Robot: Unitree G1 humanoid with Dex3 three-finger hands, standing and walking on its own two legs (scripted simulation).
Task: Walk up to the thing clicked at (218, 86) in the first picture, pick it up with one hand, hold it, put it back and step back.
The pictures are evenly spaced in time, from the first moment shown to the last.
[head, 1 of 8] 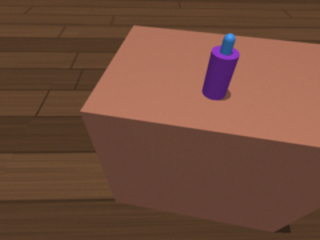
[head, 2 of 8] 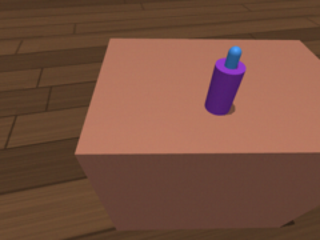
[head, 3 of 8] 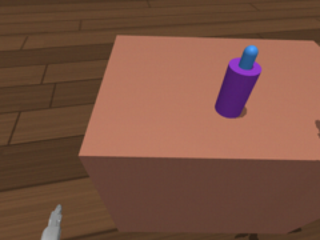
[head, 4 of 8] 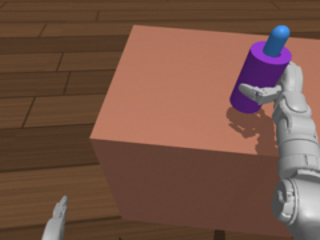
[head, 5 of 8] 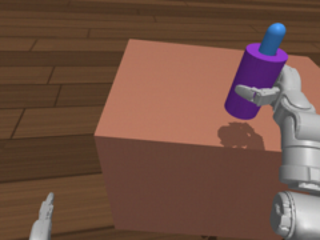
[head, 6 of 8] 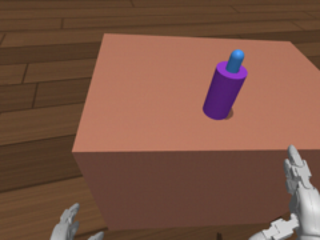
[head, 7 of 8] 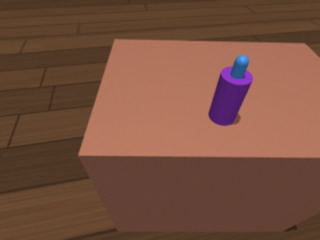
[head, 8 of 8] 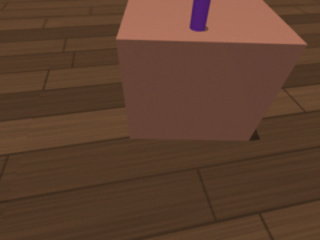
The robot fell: no
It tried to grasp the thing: yes
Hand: right
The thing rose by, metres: 0.22
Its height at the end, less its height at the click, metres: +0.00
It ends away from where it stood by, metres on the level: 0.03
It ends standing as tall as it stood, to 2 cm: yes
